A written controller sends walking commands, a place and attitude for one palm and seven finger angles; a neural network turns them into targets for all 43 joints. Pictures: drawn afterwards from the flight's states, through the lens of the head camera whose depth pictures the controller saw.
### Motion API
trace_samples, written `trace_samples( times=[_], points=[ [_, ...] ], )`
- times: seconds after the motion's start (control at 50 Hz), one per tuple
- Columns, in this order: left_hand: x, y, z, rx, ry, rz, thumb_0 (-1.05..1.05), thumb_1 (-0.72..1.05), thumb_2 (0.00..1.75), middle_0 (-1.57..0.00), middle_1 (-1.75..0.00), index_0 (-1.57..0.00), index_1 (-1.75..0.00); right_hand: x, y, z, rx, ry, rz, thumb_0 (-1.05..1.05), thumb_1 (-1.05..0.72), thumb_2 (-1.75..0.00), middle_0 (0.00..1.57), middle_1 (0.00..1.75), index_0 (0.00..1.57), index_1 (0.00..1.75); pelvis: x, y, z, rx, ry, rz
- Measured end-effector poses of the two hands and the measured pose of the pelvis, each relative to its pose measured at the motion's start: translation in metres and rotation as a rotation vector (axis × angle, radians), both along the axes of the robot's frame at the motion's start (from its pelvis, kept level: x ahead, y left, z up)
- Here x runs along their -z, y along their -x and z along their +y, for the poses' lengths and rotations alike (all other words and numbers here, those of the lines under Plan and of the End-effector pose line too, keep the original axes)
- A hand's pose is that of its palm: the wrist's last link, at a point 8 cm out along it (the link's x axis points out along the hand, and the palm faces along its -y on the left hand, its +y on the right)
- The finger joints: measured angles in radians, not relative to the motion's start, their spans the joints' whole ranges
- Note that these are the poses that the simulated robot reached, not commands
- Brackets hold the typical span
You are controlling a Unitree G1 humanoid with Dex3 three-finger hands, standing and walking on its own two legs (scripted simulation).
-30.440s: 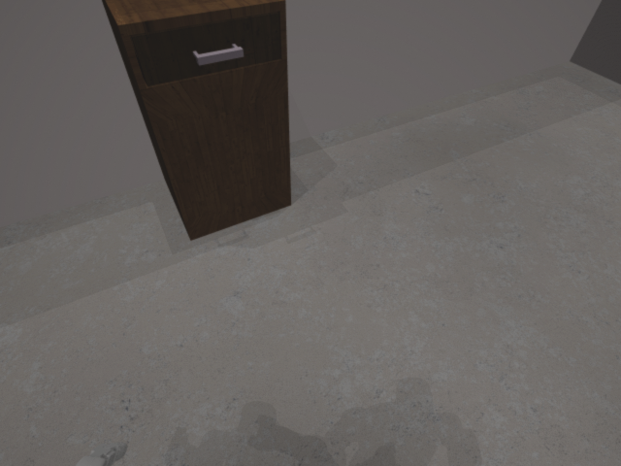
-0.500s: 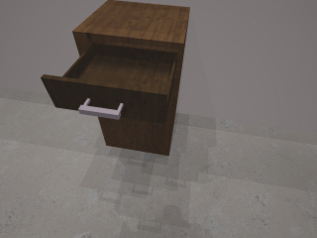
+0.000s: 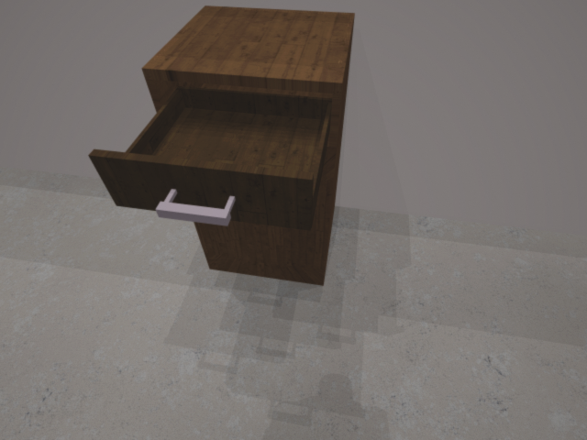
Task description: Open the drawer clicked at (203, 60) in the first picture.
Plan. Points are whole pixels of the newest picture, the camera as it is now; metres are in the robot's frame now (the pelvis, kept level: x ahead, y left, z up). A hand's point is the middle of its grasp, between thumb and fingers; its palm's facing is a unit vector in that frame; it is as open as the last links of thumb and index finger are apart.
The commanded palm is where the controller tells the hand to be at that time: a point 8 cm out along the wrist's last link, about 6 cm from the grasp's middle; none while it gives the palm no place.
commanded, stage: let the arm hang, fingers relaxed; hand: left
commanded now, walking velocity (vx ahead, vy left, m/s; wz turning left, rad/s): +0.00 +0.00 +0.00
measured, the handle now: (197, 205) +0.52 +0.23 -0.01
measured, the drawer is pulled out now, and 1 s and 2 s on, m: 0.30 0.30 0.30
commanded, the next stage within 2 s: look to check the result in 0.34 s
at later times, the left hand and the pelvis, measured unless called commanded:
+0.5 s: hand out of the picture -0.04 +0.16 -0.18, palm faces +0.05 -0.98 -0.17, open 7.3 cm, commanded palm none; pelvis -0.01 +0.00 +0.00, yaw -1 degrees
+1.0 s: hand out of the picture -0.02 +0.15 -0.17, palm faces +0.05 -0.98 -0.17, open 7.3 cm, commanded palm none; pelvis +0.00 +0.00 +0.00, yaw -1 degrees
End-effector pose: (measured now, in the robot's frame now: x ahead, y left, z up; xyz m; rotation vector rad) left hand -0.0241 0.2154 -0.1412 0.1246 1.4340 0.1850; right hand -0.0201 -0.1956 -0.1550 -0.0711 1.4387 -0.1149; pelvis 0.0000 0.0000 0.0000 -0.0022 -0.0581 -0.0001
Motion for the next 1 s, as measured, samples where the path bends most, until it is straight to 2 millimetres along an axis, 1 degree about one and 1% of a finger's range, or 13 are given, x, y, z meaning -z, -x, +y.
trace_samples(
  times=[0.08,0.14,0.3,0.42,0.52,0.66,0.82,1.0],
  points=[
    [0.003,-0.009,-0.008,0.011,0.021,-0.027,0.0,0.91,0.9,-0.2,-0.3,-0.2,-0.3,0.0,0.011,0.004,0.017,-0.006,0.012,0.0,-0.91,-0.9,0.19,0.3,0.2,0.3,0.0,0.003,0.0,0.003,-0.002,-0.002],
    [0.005,-0.009,-0.009,0.017,0.024,-0.026,0.01,0.92,0.9,-0.2,-0.3,-0.2,-0.3,-0.001,0.019,0.006,0.03,-0.006,0.025,0.0,-0.91,-0.9,0.19,0.3,0.2,0.3,0.0,0.004,-0.001,0.006,-0.002,-0.003],
    [0.007,0.001,-0.009,0.008,0.03,-0.003,0.01,0.92,0.9,-0.2,-0.3,-0.2,-0.3,-0.003,0.041,0.007,0.05,0.001,0.074,0.0,-0.91,-0.9,0.19,0.3,0.2,0.3,0.001,0.008,-0.001,0.008,-0.001,0.003],
    [0.006,0.012,-0.008,-0.003,0.029,0.028,0.0,0.91,0.9,-0.2,-0.3,-0.2,-0.3,-0.003,0.049,0.009,0.056,0.001,0.093,0.0,-0.91,-0.9,0.19,0.3,0.2,0.3,0.001,0.009,0.001,0.009,-0.001,0.008],
    [0.006,0.017,-0.008,-0.009,0.028,0.041,0.0,0.91,0.9,-0.2,-0.3,-0.2,-0.3,-0.003,0.047,0.011,0.055,-0.003,0.09,0.0,-0.91,-0.9,0.19,0.3,0.2,0.3,0.001,0.009,0.002,0.009,-0.002,0.009],
    [0.006,0.017,-0.009,-0.011,0.03,0.043,0.0,0.91,0.9,-0.2,-0.3,-0.2,-0.3,-0.002,0.038,0.013,0.052,-0.009,0.069,0.0,-0.91,-0.9,0.19,0.3,0.2,0.3,0.001,0.009,0.002,0.009,-0.003,0.014],
    [0.006,0.009,-0.011,-0.005,0.032,0.03,0.0,0.91,0.9,-0.2,-0.3,-0.2,-0.3,-0.001,0.026,0.012,0.05,-0.008,0.045,0.0,-0.91,-0.9,0.19,0.3,0.2,0.3,0.001,0.006,0.002,0.012,-0.004,0.016],
    [0.004,-0.003,-0.012,-0.002,0.023,0.01,0.0,0.91,0.9,-0.2,-0.3,-0.2,-0.3,0.0,0.018,0.008,0.044,-0.008,0.038,0.0,-0.91,-0.9,0.19,0.3,0.2,0.3,0.0,0.002,0.0,0.01,-0.007,0.016]
  ],
)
